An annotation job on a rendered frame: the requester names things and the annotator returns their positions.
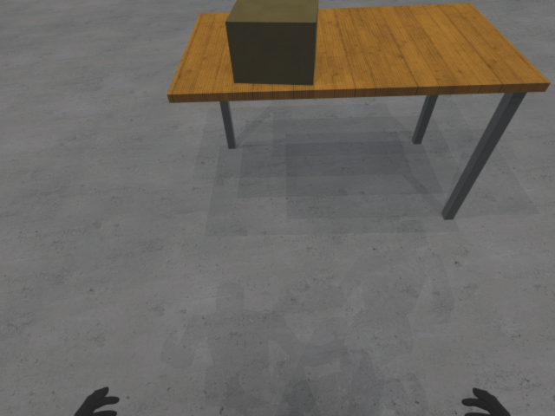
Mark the carton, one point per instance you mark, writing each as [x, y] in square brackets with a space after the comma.
[273, 41]

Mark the table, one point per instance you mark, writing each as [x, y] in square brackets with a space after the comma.
[378, 51]

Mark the robot left hand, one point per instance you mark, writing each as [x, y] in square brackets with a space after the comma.
[96, 400]

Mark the robot right hand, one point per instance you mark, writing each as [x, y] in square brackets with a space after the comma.
[487, 402]

